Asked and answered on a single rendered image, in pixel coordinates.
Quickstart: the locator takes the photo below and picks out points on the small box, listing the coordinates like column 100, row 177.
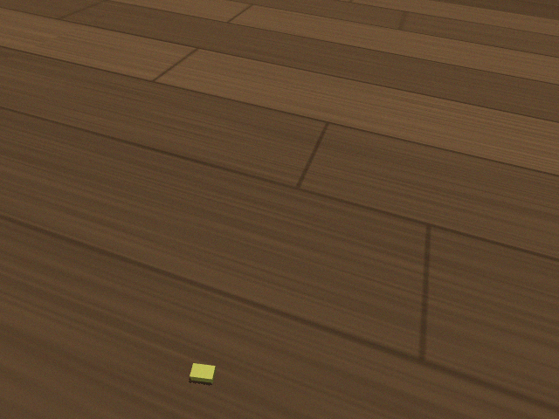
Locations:
column 201, row 372

